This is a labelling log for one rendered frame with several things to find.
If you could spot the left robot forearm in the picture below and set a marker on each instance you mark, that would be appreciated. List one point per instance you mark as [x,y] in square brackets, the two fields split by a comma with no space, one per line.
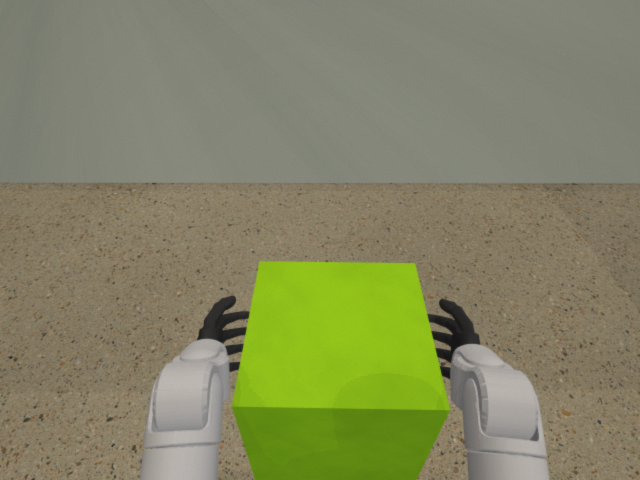
[184,418]

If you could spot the robot left hand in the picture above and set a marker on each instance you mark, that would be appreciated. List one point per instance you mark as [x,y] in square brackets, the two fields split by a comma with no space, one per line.
[215,322]

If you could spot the robot right hand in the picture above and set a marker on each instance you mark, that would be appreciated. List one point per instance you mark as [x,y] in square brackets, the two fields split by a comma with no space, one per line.
[462,329]

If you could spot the carton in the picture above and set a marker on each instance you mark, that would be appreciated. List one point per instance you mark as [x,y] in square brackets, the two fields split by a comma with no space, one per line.
[339,377]

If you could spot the right robot forearm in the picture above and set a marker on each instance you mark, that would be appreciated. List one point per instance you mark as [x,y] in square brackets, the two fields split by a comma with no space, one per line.
[501,417]

